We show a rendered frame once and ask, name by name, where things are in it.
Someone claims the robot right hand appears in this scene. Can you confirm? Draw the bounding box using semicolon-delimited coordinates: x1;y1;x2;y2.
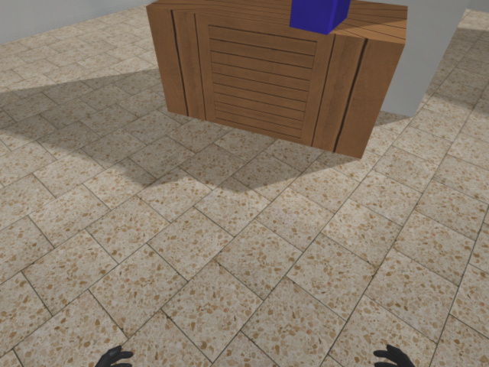
374;344;415;367

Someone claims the robot left hand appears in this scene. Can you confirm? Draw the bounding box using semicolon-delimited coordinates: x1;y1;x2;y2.
95;345;133;367

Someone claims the pedestal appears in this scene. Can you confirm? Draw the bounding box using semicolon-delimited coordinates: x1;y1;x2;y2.
146;0;408;159

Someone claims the carton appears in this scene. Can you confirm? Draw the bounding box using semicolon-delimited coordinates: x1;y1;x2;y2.
290;0;351;35

